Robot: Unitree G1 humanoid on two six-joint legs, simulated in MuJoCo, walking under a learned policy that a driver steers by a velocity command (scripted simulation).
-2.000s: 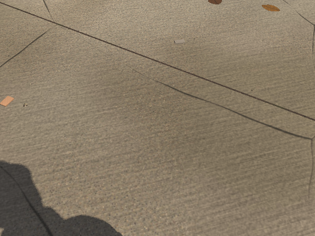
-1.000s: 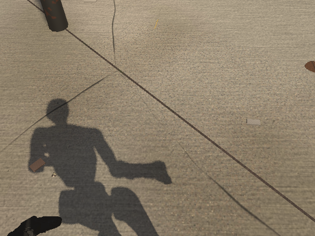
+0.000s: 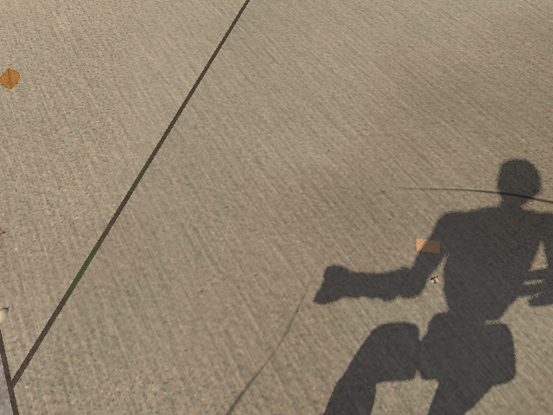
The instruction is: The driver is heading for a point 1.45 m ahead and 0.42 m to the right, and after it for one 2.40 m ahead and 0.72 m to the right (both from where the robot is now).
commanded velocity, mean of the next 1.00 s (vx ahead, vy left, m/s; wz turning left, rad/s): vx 0.00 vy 0.00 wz -0.47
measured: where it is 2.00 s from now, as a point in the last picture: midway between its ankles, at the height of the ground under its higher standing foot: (346, 398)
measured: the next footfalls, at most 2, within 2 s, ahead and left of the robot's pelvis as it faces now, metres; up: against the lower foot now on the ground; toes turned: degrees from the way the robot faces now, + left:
left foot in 0.22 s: +0.03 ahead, +0.15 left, +0.00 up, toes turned -4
right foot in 0.58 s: +0.03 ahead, -0.12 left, +0.00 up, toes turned -22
